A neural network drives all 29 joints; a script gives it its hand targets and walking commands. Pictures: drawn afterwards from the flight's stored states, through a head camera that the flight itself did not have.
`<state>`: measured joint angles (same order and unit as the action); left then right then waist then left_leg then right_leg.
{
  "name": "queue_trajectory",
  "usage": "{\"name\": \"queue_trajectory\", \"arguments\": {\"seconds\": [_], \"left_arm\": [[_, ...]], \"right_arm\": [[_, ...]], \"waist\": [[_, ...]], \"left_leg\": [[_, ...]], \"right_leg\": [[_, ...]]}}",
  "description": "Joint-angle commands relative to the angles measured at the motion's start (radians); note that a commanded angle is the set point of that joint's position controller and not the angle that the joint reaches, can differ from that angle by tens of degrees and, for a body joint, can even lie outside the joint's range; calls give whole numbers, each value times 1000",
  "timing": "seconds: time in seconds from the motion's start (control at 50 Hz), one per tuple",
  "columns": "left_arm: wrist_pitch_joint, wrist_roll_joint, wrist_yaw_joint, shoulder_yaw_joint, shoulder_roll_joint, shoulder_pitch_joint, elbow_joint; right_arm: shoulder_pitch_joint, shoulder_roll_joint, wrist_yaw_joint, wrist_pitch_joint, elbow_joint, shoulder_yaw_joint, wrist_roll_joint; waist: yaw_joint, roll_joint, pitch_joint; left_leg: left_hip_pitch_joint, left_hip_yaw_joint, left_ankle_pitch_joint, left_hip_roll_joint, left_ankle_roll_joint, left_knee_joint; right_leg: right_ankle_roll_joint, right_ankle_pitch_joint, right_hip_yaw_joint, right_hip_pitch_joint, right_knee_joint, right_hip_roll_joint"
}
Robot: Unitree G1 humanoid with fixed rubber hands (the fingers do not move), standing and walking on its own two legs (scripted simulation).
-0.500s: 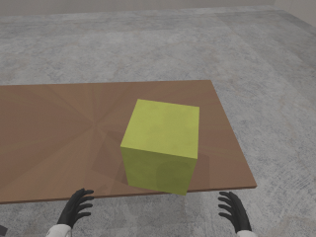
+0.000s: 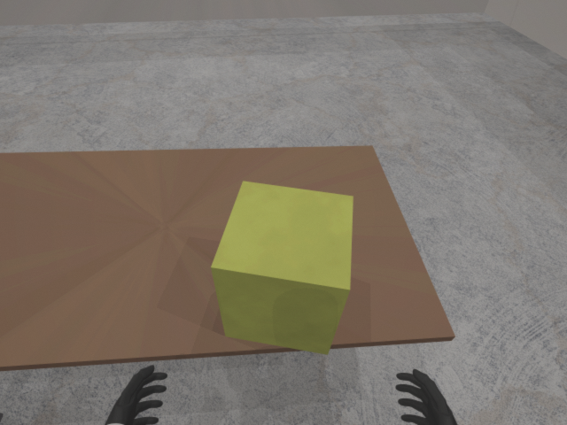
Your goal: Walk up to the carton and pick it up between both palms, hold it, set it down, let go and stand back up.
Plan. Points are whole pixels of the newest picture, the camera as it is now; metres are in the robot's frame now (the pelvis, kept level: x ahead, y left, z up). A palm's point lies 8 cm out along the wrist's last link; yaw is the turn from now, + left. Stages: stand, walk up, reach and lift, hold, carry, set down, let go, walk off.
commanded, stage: let go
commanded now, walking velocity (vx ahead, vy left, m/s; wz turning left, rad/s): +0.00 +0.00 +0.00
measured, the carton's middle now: (286, 269) +0.42 +0.02 -0.09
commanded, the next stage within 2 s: stand in 0.52 s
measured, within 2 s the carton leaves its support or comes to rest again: neither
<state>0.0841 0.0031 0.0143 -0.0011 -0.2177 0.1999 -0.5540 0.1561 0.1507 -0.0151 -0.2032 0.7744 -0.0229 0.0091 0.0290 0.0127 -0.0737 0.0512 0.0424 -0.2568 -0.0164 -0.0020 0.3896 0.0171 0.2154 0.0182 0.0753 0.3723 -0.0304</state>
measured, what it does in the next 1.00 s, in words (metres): shifts its weight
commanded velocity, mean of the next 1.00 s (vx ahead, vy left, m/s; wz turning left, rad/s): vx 0.00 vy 0.00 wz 0.00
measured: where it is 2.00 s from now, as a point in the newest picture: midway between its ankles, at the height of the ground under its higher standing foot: outside the picture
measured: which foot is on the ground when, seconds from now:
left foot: down 0.00-1.00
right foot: down 0.00-1.00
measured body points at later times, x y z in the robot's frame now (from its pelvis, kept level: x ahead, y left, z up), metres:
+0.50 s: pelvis -0.02 +0.00 +0.00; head -0.02 +0.00 +0.45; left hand +0.16 +0.22 -0.09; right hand +0.15 -0.23 -0.09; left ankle -0.02 +0.11 -0.74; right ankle +0.00 -0.11 -0.74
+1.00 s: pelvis -0.05 +0.01 -0.01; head -0.08 +0.00 +0.44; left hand +0.02 +0.27 -0.12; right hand +0.04 -0.24 -0.13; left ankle -0.02 +0.11 -0.74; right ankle +0.00 -0.11 -0.74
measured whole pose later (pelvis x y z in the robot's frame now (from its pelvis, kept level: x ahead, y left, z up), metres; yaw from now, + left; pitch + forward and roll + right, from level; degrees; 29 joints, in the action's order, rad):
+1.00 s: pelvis -0.05 +0.01 -0.01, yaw +1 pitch -4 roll +0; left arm -0.03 -0.01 0.01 -0.01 -0.25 0.35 -0.74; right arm 0.30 0.26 0.00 -0.02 0.82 0.00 0.01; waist 0.01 -0.03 0.00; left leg 0.19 0.03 -0.21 0.01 -0.02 0.47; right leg 0.00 0.18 0.00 0.20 0.45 0.00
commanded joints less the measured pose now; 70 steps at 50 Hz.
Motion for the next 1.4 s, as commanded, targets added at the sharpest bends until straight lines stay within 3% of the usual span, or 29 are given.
{"name": "queue_trajectory", "arguments": {"seconds": [0.0,0.02,0.06,0.1,0.16,0.24,0.42,0.44,0.5,0.52,0.56,0.6,0.68,0.7,0.74,0.9,0.98,1.12,1.16,1.22,1.24,1.3,1.38], "left_arm": [[1,-4,2,32,-87,-65,135],[-5,-4,4,31,-84,-68,158],[-2,-4,0,36,-80,-62,140],[-5,-3,6,37,-91,-68,151],[-2,4,3,30,-86,-61,131],[7,-9,1,42,-82,-69,131],[27,-7,2,46,-84,-105,139],[25,-2,6,40,-80,-112,148],[30,3,15,26,-83,-116,150],[-55,-25,20,67,-152,58,23],[-100,-16,13,60,-157,55,6],[-128,-20,6,55,-138,35,-2],[-139,-18,0,44,-125,34,-22],[-137,-18,0,38,-121,35,-32],[-134,-13,1,36,-135,54,-47],[-134,-13,4,31,-158,121,-100],[-130,-17,4,32,-169,144,-122],[-125,-25,4,31,-164,204,-147],[-121,-22,4,34,-163,210,-152],[-128,-24,6,31,-165,213,-162],[-124,-23,6,36,-173,223,-161],[-116,-23,5,34,-147,245,-164],[-118,-23,9,39,-156,259,-173]], "right_arm": [[-53,110,4,-21,-110,-41,9],[-38,112,4,-26,-109,-45,7],[-52,122,2,-31,-99,-39,10],[-57,123,-4,-36,-110,-33,4],[-62,131,-6,-44,-129,-36,17],[-48,137,-2,-40,-131,-37,11],[-50,136,-4,-4,-171,-35,12],[-47,133,-6,-3,-162,-41,9],[-47,131,-13,10,-156,-47,7],[33,212,23,86,-98,-41,4],[49,204,37,129,-122,-31,-4],[45,203,37,139,-119,-29,0],[59,201,32,151,-95,-21,4],[62,206,30,154,-95,-19,2],[73,210,27,158,-87,-15,0],[122,237,22,158,-43,-11,-3],[147,235,22,165,-36,-8,1],[171,244,20,175,-24,-14,0],[185,243,18,178,-20,-16,2],[195,234,20,173,-14,-12,0],[218,236,21,174,-16,-16,11],[210,253,22,182,-15,-23,9],[213,236,25,183,-12,-19,7]], "waist": [[-21,-40,94],[-27,-52,116],[-27,-17,112],[-20,-34,113],[-20,13,116],[-17,-4,99],[-9,-2,68],[-9,-31,76],[-22,-46,60],[11,-135,134],[-17,-81,140],[-19,-28,187],[-27,14,106],[-28,-8,74],[-25,7,24],[-21,-12,7],[-29,-5,-11],[-16,-51,-43],[-18,-32,-47],[-23,-35,-16],[-36,49,4],[-24,-14,-31],[-23,-26,-9]], "left_leg": [[-13,34,297,6,34,-38],[-14,32,305,5,38,-38],[-28,30,335,10,38,-31],[-29,26,333,6,41,-38],[-30,27,310,10,32,-35],[-18,32,289,17,29,-36],[23,42,200,8,22,-52],[33,42,186,5,27,-56],[48,41,123,4,24,-57],[119,-67,253,-51,-8,22],[114,-98,204,-79,-16,13],[63,-109,238,-90,-17,24],[104,-114,144,-88,-12,12],[123,-117,108,-88,-13,0],[157,-125,42,-83,-8,-18],[195,-136,-40,-74,-15,-48],[235,-148,-157,-70,-15,-59],[334,-170,-346,-67,-20,-90],[343,-177,-342,-67,-24,-85],[310,-167,-239,-56,-17,-51],[284,-181,-285,-64,-23,-65],[331,-190,-363,-67,-25,-83],[314,-181,-295,-60,-21,-65]], "right_leg": [[12,-203,-22,10,-57,16],[10,-212,-23,-4,-52,14],[3,-264,-28,0,-55,13],[4,-254,-32,3,-55,10],[-5,-272,-31,13,-56,12],[-3,-279,-24,1,-53,20],[-1,-170,-19,22,-56,23],[5,-141,-24,20,-52,21],[16,-61,-20,47,-51,25],[1,-223,65,43,6,106],[-13,-235,80,28,0,128],[-11,-289,86,38,5,129],[-3,-205,77,110,-12,121],[-5,-172,77,116,-14,121],[-5,-111,85,144,-31,121],[-18,-2,79,170,-26,116],[-19,117,85,192,-25,112],[-22,243,91,229,-4,98],[-21,243,93,232,5,92],[-17,181,101,234,2,106],[-12,239,95,250,7,90],[-10,268,96,265,15,82],[-10,211,107,245,22,84]]}}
